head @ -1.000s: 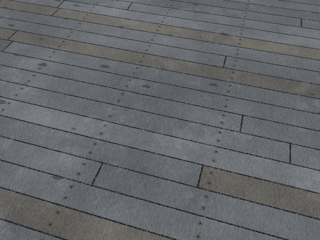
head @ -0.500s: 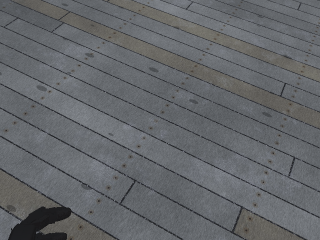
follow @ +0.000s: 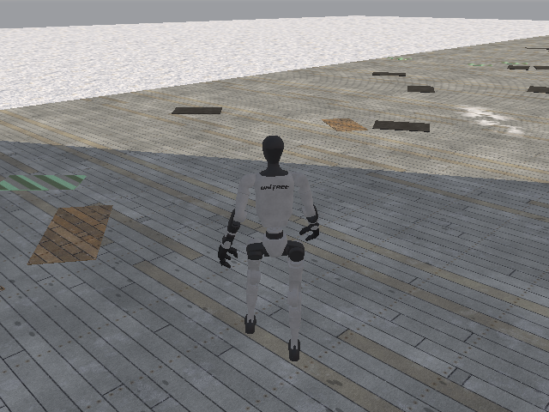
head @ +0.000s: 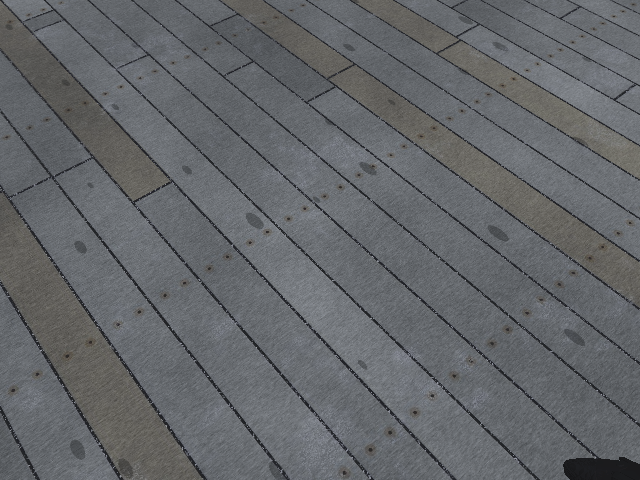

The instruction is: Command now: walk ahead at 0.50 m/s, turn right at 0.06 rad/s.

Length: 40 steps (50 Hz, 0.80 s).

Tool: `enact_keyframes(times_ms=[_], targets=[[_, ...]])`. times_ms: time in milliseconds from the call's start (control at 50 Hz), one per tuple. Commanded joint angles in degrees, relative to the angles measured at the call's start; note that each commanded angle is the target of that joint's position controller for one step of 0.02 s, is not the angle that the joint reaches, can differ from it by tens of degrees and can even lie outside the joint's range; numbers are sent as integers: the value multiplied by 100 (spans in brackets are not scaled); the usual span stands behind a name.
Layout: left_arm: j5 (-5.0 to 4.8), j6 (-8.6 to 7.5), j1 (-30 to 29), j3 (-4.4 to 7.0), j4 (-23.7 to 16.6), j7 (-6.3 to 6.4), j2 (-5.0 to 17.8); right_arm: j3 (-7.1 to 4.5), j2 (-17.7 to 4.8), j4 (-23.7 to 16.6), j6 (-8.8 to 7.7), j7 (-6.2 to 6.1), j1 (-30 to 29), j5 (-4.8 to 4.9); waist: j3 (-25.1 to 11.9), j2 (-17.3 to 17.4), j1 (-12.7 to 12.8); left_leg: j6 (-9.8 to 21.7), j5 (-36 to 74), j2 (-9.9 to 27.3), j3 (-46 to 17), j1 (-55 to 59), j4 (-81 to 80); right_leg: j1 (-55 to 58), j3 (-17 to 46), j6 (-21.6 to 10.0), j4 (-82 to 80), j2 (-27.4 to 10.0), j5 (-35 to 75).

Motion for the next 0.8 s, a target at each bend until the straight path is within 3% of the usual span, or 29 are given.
enact_keyframes(times_ms=[20,60,80,100,120,140,160,180,200,220,260,300,360,440,540,580,600,620,640,660,680,700,720,740,760,780,800], targets=[[-81,-25,-233,220,-352,27,1077,-80,-378,-483,-151,62,-379,39,32,-613,-245,-5,475,-209,132,761,-652,-543,1068,-990,-445,-1482,1231],[-89,45,-155,234,-291,50,1152,-156,-540,-501,-186,77,-335,52,-22,-669,-386,87,308,-292,123,1094,-976,-353,1248,-847,-169,-1607,1145],[-86,80,-193,224,-274,65,1153,-211,-616,-434,-198,68,-86,53,-123,-677,-593,165,276,-350,186,1561,-1185,-396,1217,-734,128,-1565,1306],[-55,93,-160,170,-265,74,1030,-328,-803,-266,-195,26,469,31,-448,-616,-878,286,152,-443,272,2440,-1311,-554,1057,-581,800,-1322,1794],[27,80,-177,51,-332,72,736,-458,-1104,-128,-185,-41,1297,-37,-1057,-426,-1287,523,131,62,-132,3710,-1227,-1159,804,-348,2074,-985,1374],[79,29,234,-136,-531,89,124,-576,-1637,-98,-119,-103,1896,-198,-1937,906,-1283,1157,-634,1568,-2204,5566,-1454,-3011,251,98,4210,-237,-698],[-58,-13,380,-103,-520,114,345,-513,-1399,-44,-101,-66,2043,-175,-2193,1317,-1294,1508,-1490,1902,-3692,5461,-2154,-3721,843,127,5336,-137,-2144],[-171,7,116,41,-541,114,791,-395,-1010,-17,-109,-42,1737,-92,-1429,843,-1228,1335,-1809,1723,-3026,4901,-2266,-4114,1018,90,5778,-425,-1767],[-150,36,-178,57,-604,117,811,-325,-784,-20,-125,-24,1404,-52,-942,670,-1097,1199,-1528,1494,-2255,4291,-2367,-4126,880,64,5730,-645,-1310],[-81,73,-324,68,-616,129,753,-275,-598,0,-148,-5,1069,-72,-635,489,-934,1126,-1081,1264,-1733,3744,-2543,-3970,835,80,5523,-803,-916],[-63,211,-246,82,-574,109,579,-254,-421,53,-236,2,730,-124,-365,555,-662,1048,-295,1000,-930,3031,-2904,-3453,855,129,5265,-995,-409],[-54,312,-318,58,-618,93,397,-302,-459,155,-330,-21,675,-122,-240,355,-576,1120,355,992,-423,2832,-3117,-3426,851,197,5142,-1014,-107],[-16,353,-702,34,-799,72,309,-370,-591,326,-358,-85,768,-127,-48,117,-609,1142,829,987,165,2947,-3255,-3721,905,264,4405,-1009,527],[4,306,-1420,-53,-1044,-86,174,-441,-834,474,-284,-155,942,-87,159,-11,-855,1036,921,936,850,3098,-3340,-3534,525,183,3092,-924,1411],[-7,311,-2134,-62,-1438,-244,245,-529,-1050,709,-111,-169,1325,53,368,-48,-1021,878,1463,1150,1249,3908,-3005,-3626,134,-130,2317,-787,974],[2,332,-2033,13,-1519,-275,391,-571,-1205,711,-26,-194,1289,86,125,115,-835,755,3172,1148,1443,4133,-2376,-3144,-180,-347,2229,-477,435],[5,355,-1718,91,-1486,-267,526,-596,-1296,695,21,-216,1260,110,-147,231,-620,690,4142,1119,1524,4161,-1783,-2633,-347,-477,2252,-248,143],[-13,375,-1014,230,-1327,-235,746,-597,-1325,668,72,-234,1187,132,-548,212,-195,576,4617,985,1657,3954,-787,-1685,-459,-651,2052,20,155],[-25,419,-29,433,-1060,-141,1100,-537,-1204,624,69,-261,1198,112,-1055,28,293,350,3959,756,1741,3068,612,-78,-210,-881,1765,116,426],[-59,453,278,583,-986,-20,1784,-312,-493,357,-15,-218,1644,-154,-1516,-1435,-53,-27,-587,42,1650,630,2745,2015,2304,-1649,1698,-1347,352],[-31,344,227,506,-1227,-59,1765,-198,-410,179,-241,-152,1534,-92,-2494,-1422,-115,-130,-2962,-803,231,-609,3930,2813,5144,-2460,584,-2225,-883],[10,253,138,367,-1178,-106,1298,-332,-920,21,-379,-89,737,160,-1887,-748,170,-12,-2473,-468,-219,-1206,4019,2452,4548,-2059,198,-2111,-830],[15,190,-103,316,-1142,-104,1135,-307,-881,-79,-457,-85,533,209,-1181,-634,-12,93,-1931,-245,-151,-1248,3597,1654,3762,-1851,183,-1894,-426],[2,171,-496,258,-1181,-91,951,-308,-833,16,-474,-136,587,72,-779,-279,-303,72,-1556,-13,-146,-910,3104,816,3116,-1652,202,-1627,217],[49,167,-770,202,-1257,-64,790,-346,-874,64,-434,-164,704,-53,-592,-354,-519,19,-1286,125,-167,-487,2737,177,2701,-1584,107,-1438,785],[107,163,-900,187,-1328,-40,763,-360,-875,69,-367,-150,802,-79,-552,-548,-659,-52,-1160,165,-181,-143,2584,-245,2549,-1606,0,-1331,1157],[98,148,-954,191,-1324,-15,757,-355,-818,87,-311,-144,864,-109,-535,-538,-715,-145,-1088,162,-128,-10,2370,-461,2374,-1625,-72,-1254,1474]])
Velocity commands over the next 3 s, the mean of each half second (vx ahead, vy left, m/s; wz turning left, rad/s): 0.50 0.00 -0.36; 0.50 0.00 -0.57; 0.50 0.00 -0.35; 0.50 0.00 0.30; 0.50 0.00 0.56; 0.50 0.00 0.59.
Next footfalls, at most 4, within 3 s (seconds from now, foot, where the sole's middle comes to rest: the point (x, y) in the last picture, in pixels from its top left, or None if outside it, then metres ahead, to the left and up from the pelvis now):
0.12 left None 0.24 0.15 -0.78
0.64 right None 0.47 -0.15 -0.78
1.12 left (416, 333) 0.81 -0.11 -0.78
1.62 right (573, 341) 0.83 -0.47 -0.78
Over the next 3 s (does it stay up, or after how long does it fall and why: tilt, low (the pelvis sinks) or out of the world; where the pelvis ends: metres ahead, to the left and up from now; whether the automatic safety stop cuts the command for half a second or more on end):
stays up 1.45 -0.59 0.00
